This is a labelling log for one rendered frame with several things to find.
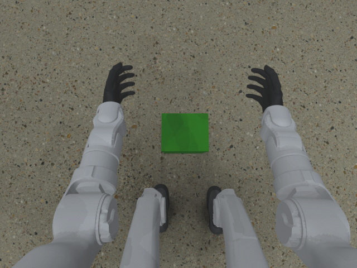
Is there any robot left upper arm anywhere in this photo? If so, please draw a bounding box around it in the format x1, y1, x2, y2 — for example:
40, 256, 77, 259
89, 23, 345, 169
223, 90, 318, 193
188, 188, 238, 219
12, 193, 119, 268

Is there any carton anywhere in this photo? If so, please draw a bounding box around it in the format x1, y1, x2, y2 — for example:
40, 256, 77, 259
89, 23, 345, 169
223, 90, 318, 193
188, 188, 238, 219
161, 113, 209, 154

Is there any robot right forearm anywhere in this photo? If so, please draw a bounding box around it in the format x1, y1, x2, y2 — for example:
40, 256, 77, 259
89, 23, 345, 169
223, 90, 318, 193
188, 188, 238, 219
259, 105, 350, 242

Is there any left robot foot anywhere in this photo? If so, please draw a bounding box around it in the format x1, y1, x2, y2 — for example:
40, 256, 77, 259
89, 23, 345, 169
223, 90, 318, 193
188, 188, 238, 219
154, 184, 170, 233

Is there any robot right upper arm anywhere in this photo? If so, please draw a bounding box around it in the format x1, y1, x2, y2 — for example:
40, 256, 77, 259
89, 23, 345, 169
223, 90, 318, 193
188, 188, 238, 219
275, 197, 357, 268

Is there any robot left forearm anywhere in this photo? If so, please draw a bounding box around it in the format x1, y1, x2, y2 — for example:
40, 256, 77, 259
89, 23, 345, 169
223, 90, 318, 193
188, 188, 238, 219
52, 102, 127, 237

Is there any right robot thigh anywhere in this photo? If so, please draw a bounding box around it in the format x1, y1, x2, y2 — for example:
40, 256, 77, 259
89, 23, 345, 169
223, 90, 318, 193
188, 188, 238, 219
213, 195, 269, 268

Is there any left robot hand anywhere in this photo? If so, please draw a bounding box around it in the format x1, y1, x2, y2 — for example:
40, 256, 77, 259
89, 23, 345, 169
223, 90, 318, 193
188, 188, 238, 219
103, 62, 135, 104

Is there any right robot hand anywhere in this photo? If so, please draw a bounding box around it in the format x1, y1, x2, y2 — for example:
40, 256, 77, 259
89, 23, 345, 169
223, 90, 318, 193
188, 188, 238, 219
246, 65, 283, 113

